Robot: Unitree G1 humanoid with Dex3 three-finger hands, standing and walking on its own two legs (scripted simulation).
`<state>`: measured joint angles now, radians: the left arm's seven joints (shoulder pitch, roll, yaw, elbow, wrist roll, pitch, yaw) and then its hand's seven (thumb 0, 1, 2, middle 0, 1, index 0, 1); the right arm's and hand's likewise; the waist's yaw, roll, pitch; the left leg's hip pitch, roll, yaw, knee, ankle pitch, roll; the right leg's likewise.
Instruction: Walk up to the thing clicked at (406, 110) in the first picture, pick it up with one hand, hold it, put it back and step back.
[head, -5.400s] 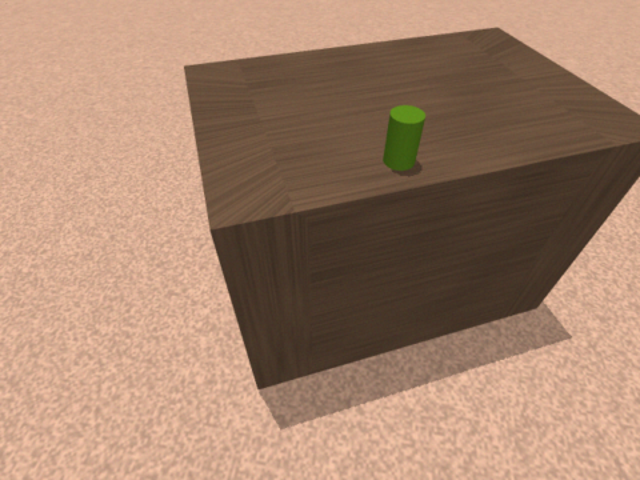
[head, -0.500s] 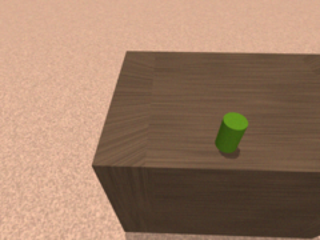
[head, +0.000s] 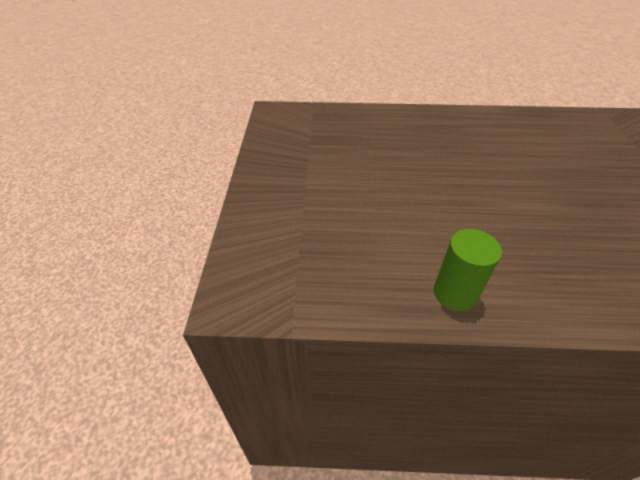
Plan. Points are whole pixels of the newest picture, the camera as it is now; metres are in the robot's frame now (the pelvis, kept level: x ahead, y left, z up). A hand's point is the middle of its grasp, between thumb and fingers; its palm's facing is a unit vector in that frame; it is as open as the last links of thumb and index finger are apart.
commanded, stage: stand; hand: right
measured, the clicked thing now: (464, 271) +0.42 -0.20 +0.02
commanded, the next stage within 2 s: rise first in 0.60 s
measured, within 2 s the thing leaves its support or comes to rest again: neither
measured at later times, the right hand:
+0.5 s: hand out of the picture +0.08 -0.25 -0.16, palm faces -0.02 +0.94 -0.34, open 7.4 cm
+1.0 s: hand (520, 475) +0.18 -0.25 -0.11, palm faces +0.19 +0.93 -0.32, open 12.4 cm
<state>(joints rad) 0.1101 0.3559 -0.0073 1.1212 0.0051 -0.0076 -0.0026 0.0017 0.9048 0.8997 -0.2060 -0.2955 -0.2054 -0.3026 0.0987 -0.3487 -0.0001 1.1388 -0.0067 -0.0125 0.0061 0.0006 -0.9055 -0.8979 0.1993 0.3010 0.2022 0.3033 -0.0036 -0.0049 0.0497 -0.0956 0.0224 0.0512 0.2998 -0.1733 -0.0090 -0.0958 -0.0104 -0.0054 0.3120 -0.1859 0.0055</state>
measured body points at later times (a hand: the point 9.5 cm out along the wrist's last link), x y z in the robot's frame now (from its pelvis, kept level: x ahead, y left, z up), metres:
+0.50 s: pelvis +0.00 +0.00 +0.00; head +0.01 +0.00 +0.45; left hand +0.08 +0.30 -0.13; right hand +0.08 -0.30 -0.13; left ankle -0.01 +0.12 -0.75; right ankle -0.01 -0.12 -0.75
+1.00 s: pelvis -0.01 +0.00 -0.01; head +0.02 +0.00 +0.44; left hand +0.15 +0.28 -0.11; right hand +0.17 -0.29 -0.09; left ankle -0.01 +0.12 -0.75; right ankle -0.01 -0.12 -0.75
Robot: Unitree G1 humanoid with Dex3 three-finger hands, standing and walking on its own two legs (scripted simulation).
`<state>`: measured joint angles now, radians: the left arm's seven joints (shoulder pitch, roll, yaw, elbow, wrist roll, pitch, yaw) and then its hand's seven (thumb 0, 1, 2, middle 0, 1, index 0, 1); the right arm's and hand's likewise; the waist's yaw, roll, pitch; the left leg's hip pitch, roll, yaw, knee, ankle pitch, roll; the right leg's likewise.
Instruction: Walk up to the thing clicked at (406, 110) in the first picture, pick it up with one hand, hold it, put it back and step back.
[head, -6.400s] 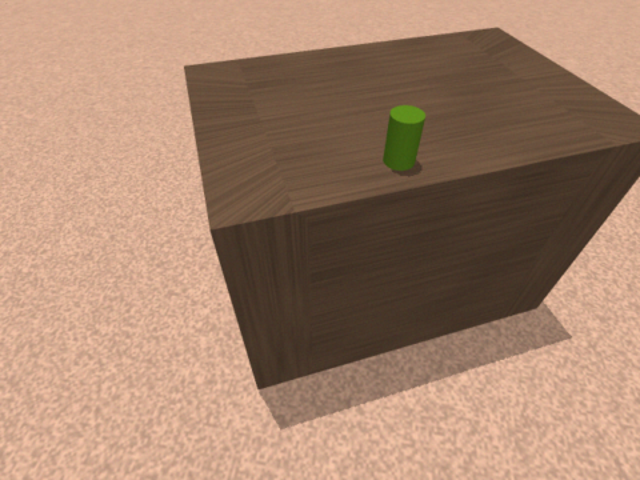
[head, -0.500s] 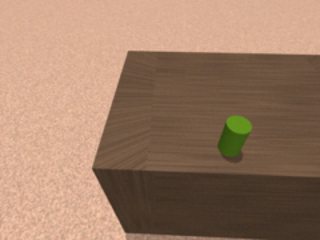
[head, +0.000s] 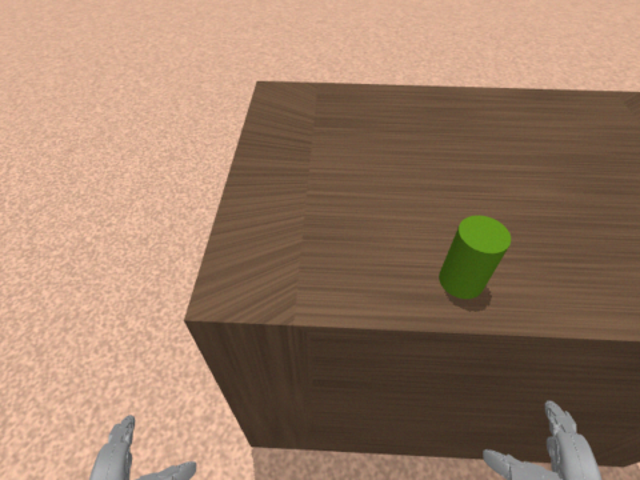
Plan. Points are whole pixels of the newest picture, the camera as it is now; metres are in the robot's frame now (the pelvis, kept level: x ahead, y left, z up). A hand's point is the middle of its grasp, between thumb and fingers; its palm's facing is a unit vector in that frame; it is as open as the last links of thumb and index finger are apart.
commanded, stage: rise first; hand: right
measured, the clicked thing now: (472, 258) +0.42 -0.21 +0.03
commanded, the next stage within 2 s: go down in 1.44 s
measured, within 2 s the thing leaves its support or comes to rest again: neither
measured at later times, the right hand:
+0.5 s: hand (574, 426) +0.20 -0.26 +0.02, palm faces +0.31 +0.87 -0.38, open 17.5 cm
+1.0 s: hand (616, 422) +0.18 -0.25 +0.10, palm faces +0.34 +0.85 -0.40, open 17.6 cm
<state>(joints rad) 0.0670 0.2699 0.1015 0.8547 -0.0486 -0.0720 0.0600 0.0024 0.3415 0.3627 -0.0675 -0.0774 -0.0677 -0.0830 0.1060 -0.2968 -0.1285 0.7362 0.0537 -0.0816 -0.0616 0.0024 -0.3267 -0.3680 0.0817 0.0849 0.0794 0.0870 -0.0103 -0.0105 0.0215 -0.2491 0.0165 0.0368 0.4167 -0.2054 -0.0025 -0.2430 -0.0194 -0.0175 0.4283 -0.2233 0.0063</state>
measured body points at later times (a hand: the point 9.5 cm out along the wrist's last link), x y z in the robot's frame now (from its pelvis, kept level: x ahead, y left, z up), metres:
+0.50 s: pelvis +0.02 +0.00 +0.00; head +0.01 +0.02 +0.45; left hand +0.18 +0.26 -0.09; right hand +0.18 -0.31 +0.05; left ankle +0.01 +0.12 -0.74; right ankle +0.00 -0.12 -0.74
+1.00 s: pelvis +0.00 +0.01 +0.00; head -0.01 +0.03 +0.45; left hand +0.17 +0.26 -0.09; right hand +0.16 -0.30 +0.12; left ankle +0.01 +0.12 -0.74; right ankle +0.00 -0.12 -0.74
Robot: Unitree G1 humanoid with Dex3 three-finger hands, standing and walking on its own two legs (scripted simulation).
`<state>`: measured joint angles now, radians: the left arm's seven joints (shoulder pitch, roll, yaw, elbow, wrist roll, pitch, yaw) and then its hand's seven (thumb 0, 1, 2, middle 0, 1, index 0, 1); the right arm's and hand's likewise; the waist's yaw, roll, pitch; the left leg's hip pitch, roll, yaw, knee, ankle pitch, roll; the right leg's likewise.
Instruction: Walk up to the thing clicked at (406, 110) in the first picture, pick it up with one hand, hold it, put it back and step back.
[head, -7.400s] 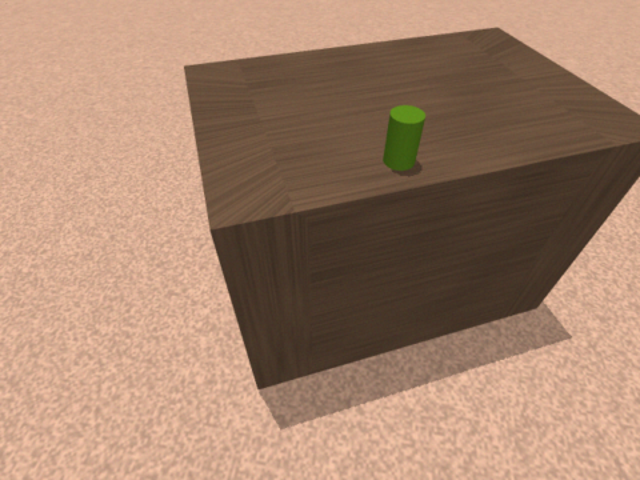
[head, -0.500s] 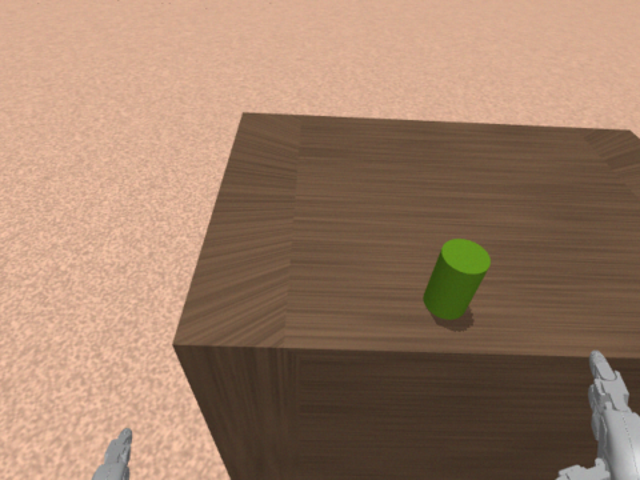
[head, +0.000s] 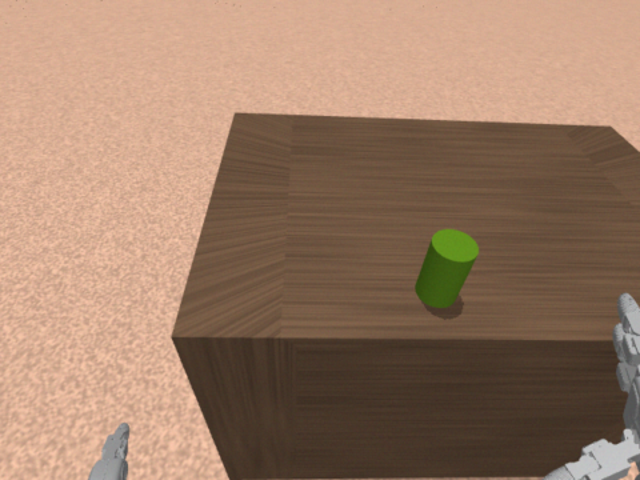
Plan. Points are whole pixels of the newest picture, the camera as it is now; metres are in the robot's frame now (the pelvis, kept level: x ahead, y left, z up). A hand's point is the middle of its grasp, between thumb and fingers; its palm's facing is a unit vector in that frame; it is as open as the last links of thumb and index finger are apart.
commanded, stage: rise first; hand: right
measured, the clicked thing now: (444, 269) +0.43 -0.20 +0.03
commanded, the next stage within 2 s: go down in 0.44 s
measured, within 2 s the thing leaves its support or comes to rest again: neither
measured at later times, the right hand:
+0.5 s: hand (612, 392) +0.18 -0.26 +0.14, palm faces +0.35 +0.83 -0.44, open 17.6 cm
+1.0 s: hand (619, 332) +0.24 -0.30 +0.14, palm faces +0.30 +0.90 -0.31, open 17.4 cm
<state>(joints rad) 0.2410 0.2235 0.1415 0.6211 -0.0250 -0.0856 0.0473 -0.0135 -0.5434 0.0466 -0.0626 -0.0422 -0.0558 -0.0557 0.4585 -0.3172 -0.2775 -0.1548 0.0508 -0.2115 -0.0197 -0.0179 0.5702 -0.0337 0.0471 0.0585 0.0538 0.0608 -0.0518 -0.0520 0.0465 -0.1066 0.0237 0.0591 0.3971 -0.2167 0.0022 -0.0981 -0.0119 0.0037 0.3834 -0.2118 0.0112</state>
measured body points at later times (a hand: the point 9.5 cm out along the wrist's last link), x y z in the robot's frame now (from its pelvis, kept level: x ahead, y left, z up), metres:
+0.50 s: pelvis -0.01 +0.00 +0.00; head -0.01 +0.02 +0.45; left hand +0.15 +0.26 -0.10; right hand +0.16 -0.30 +0.16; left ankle +0.00 +0.11 -0.74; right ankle +0.00 -0.13 -0.74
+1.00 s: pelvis -0.01 +0.00 +0.00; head -0.02 +0.01 +0.45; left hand +0.16 +0.25 -0.09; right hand +0.22 -0.35 +0.16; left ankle +0.00 +0.12 -0.74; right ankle +0.00 -0.13 -0.74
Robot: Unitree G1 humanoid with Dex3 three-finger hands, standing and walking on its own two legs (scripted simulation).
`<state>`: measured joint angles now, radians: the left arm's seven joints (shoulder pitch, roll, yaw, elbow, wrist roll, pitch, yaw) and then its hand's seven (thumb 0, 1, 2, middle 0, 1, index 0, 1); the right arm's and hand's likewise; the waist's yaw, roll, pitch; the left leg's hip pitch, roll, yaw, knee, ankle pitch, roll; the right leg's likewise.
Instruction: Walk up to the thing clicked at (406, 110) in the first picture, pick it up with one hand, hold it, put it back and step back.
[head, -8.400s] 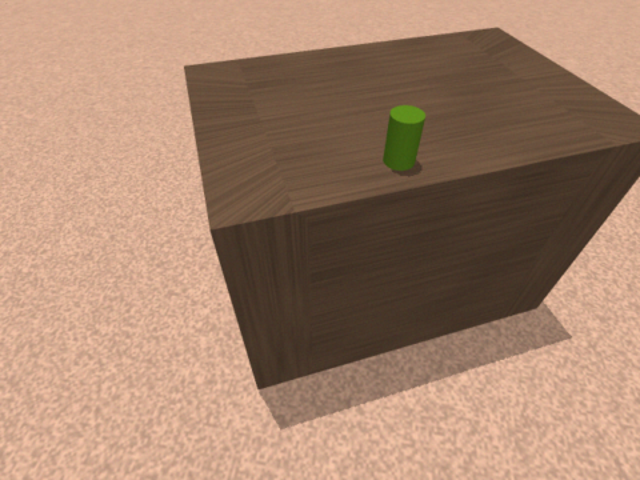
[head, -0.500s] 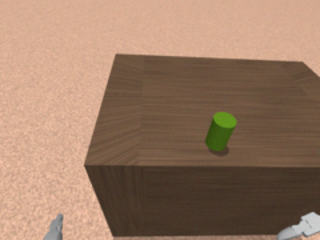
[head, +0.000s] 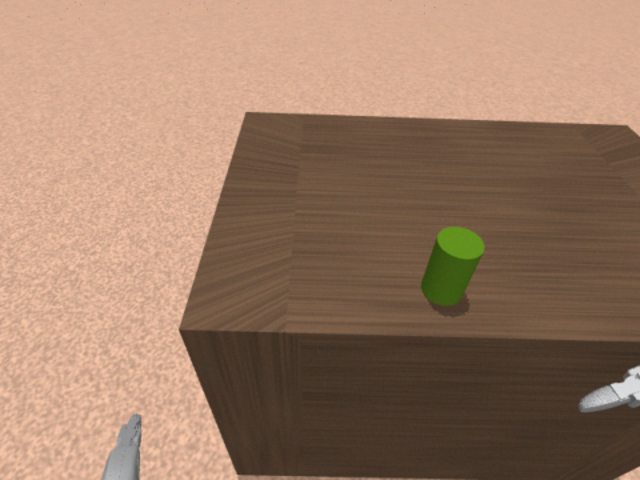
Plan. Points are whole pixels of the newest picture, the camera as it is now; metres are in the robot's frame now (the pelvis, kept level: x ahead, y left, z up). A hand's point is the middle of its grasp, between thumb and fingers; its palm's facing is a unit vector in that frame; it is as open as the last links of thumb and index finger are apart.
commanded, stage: go down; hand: right
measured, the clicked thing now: (450, 267) +0.44 -0.19 +0.03
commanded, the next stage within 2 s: none
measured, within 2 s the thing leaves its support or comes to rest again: neither
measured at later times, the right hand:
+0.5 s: hand out of the picture +0.30 -0.35 +0.16, palm faces +0.21 +0.98 -0.06, open 17.4 cm
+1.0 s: hand out of the picture +0.33 -0.37 +0.15, palm faces +0.18 +0.98 -0.01, open 17.4 cm
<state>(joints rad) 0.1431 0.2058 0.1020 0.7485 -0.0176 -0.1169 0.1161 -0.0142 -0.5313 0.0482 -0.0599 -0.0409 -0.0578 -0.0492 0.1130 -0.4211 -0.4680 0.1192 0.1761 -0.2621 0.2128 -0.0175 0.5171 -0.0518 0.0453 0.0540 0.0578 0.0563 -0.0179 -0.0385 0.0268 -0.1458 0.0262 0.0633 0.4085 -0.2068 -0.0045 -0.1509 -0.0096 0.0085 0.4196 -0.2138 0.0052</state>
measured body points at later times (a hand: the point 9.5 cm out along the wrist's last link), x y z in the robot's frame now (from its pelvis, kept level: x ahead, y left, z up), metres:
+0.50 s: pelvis +0.01 +0.00 +0.00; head +0.00 -0.01 +0.45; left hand +0.18 +0.26 -0.08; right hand +0.28 -0.40 +0.16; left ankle +0.01 +0.12 -0.74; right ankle +0.01 -0.12 -0.74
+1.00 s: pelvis +0.01 +0.00 -0.01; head +0.02 +0.00 +0.44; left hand +0.16 +0.26 -0.09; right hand +0.31 -0.42 +0.16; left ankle +0.01 +0.12 -0.74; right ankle +0.01 -0.12 -0.74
